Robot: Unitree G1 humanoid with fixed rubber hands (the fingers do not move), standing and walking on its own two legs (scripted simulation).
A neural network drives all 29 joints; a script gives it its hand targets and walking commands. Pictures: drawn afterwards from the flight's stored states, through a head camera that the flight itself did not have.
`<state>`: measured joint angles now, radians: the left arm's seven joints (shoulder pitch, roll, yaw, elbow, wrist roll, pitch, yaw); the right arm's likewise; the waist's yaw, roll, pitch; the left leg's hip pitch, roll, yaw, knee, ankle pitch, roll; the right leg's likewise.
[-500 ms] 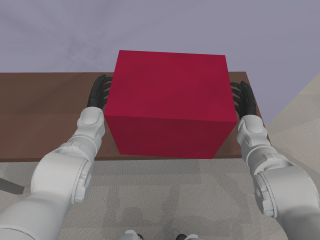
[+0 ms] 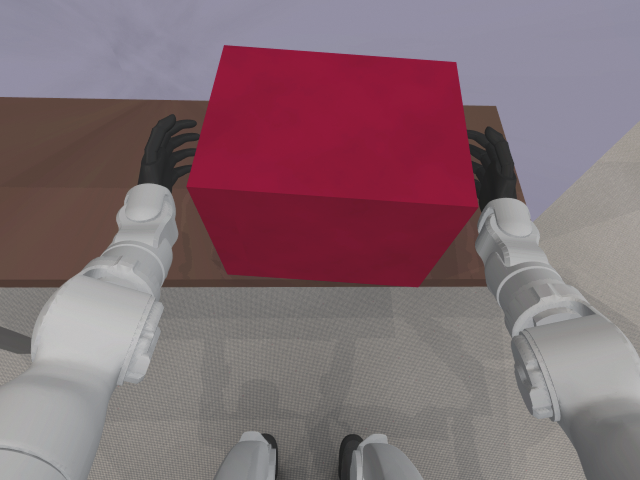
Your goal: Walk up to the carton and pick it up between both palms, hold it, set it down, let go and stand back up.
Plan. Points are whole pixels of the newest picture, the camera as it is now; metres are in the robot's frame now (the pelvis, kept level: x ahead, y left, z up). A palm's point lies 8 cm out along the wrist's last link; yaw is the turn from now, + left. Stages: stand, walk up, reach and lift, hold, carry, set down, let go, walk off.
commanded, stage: set down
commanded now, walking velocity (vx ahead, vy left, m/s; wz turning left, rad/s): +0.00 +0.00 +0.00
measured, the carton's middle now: (330, 178) +0.47 +0.00 +0.04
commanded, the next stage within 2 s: let go in 1.10 s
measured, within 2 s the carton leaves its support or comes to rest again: neither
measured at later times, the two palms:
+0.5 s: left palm (117, 91) +0.47 +0.22 +0.17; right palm (582, 120) +0.45 -0.24 +0.17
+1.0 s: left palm out of the picture +0.51 +0.20 +0.26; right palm out of the picture +0.48 -0.23 +0.26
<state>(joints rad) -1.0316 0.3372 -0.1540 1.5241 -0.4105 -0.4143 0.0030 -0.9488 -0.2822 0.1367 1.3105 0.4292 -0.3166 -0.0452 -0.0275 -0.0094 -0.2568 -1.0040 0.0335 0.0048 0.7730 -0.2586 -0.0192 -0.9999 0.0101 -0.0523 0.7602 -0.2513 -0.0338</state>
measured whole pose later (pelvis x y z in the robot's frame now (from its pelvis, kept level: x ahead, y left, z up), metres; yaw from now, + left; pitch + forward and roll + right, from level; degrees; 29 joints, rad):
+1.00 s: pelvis +0.02 +0.00 +0.05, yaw -1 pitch +12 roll +0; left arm -1.23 0.47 -0.10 1.06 -0.38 0.34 0.05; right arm -1.18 -0.44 0.05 1.08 0.44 0.29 -0.02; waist -0.05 -0.03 -0.13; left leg -0.48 0.04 0.02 0.43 -0.16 -0.02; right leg -0.48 0.03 -0.02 0.40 -0.13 -0.03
